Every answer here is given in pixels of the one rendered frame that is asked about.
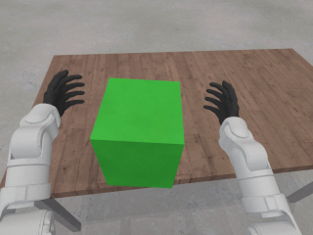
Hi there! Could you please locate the left robot upper arm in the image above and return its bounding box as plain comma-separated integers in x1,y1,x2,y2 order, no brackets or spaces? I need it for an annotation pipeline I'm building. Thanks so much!
0,209,56,235

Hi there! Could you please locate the right robot hand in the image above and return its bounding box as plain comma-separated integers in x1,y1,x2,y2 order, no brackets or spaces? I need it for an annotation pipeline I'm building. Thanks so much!
203,80,240,125

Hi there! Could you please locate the left robot hand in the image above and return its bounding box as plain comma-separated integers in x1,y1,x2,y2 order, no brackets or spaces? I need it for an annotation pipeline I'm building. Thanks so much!
43,70,85,117

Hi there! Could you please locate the robot left forearm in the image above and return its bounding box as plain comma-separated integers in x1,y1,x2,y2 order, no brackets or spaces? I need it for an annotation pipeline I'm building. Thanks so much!
0,103,61,222

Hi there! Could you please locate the robot right forearm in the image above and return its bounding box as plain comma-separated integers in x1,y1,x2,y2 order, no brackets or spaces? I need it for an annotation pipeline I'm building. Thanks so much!
218,117,302,235

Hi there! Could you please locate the carton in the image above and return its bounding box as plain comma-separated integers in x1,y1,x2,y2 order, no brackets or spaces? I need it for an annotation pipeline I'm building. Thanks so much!
90,77,185,189

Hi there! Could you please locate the table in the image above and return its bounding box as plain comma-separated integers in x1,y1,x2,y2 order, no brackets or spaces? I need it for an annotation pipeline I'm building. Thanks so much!
0,48,313,232

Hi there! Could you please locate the right robot upper arm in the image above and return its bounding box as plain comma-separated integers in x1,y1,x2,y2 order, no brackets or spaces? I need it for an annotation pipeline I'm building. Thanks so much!
246,219,299,235

